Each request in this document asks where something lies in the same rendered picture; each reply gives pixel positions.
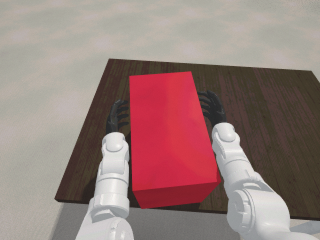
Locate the robot right forearm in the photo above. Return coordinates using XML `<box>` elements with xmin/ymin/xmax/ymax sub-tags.
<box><xmin>211</xmin><ymin>122</ymin><xmax>290</xmax><ymax>226</ymax></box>

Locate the left robot upper arm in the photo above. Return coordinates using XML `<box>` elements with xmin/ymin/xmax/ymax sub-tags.
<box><xmin>75</xmin><ymin>217</ymin><xmax>134</xmax><ymax>240</ymax></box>

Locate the table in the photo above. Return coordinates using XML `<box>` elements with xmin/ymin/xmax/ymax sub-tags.
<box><xmin>54</xmin><ymin>58</ymin><xmax>320</xmax><ymax>235</ymax></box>

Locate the right robot upper arm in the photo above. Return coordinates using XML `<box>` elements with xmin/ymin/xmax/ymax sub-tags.
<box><xmin>226</xmin><ymin>188</ymin><xmax>319</xmax><ymax>240</ymax></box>

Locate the robot left forearm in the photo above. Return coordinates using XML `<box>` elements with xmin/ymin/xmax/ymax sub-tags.
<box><xmin>78</xmin><ymin>132</ymin><xmax>130</xmax><ymax>232</ymax></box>

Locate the right robot hand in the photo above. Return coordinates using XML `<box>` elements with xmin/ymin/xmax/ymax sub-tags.
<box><xmin>197</xmin><ymin>90</ymin><xmax>228</xmax><ymax>128</ymax></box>

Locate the left robot hand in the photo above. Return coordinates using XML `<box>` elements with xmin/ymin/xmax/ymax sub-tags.
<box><xmin>105</xmin><ymin>98</ymin><xmax>129</xmax><ymax>135</ymax></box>

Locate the carton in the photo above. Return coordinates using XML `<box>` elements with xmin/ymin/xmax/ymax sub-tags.
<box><xmin>129</xmin><ymin>71</ymin><xmax>221</xmax><ymax>209</ymax></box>

